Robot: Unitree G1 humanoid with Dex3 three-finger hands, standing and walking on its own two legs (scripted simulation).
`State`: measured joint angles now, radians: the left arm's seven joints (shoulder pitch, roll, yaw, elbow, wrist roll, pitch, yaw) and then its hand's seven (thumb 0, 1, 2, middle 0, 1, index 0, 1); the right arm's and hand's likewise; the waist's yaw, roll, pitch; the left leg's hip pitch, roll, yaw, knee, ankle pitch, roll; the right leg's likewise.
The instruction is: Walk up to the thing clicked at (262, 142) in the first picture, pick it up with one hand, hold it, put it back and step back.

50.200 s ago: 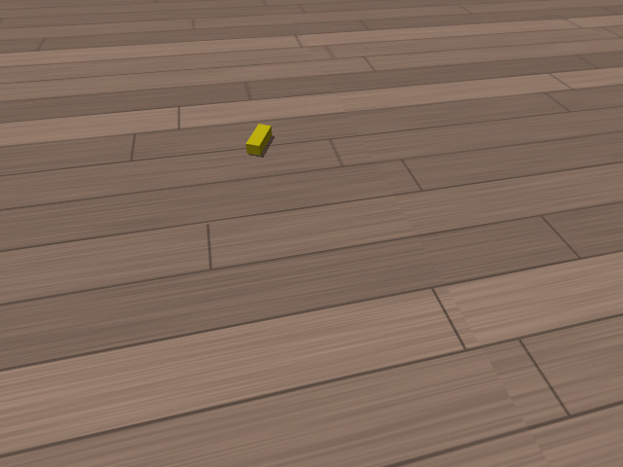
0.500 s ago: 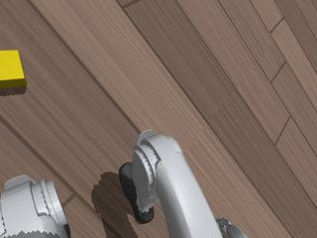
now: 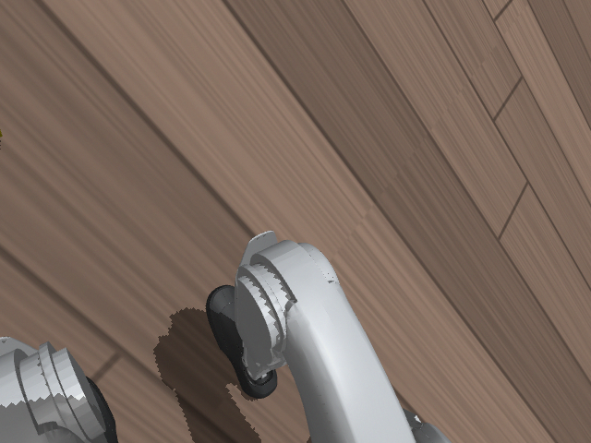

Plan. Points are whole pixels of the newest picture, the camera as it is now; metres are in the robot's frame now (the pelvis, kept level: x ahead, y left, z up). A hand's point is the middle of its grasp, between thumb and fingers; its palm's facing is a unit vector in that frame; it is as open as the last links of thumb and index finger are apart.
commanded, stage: rest palm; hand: left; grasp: from above
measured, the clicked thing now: out of the picture +0.58 +0.27 -0.29
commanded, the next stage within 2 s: close in 1.26 s
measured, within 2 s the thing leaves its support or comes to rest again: neither
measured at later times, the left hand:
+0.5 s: hand out of the picture +0.55 +0.25 -0.24, palm faces -0.46 -0.07 -0.88, open 12.9 cm
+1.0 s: hand out of the picture +0.55 +0.26 -0.25, palm faces -0.46 -0.07 -0.89, open 12.6 cm
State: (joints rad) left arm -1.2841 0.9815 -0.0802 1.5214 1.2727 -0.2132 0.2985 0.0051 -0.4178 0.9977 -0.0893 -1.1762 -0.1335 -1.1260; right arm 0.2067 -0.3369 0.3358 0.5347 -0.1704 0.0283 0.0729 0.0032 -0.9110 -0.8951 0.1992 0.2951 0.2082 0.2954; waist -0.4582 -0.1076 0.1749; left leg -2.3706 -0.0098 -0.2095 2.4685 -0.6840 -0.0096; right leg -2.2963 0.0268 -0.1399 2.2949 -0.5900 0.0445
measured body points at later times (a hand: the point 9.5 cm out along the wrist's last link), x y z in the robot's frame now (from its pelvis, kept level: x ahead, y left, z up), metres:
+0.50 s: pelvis +0.01 +0.01 +0.00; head +0.32 +0.11 +0.30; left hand +0.57 +0.25 -0.19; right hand +0.01 -0.24 -0.05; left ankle +0.07 +0.13 -0.28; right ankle +0.13 -0.12 -0.28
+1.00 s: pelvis +0.01 +0.01 +0.00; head +0.32 +0.11 +0.30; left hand +0.57 +0.26 -0.20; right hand +0.00 -0.24 -0.04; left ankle +0.07 +0.13 -0.28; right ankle +0.13 -0.12 -0.28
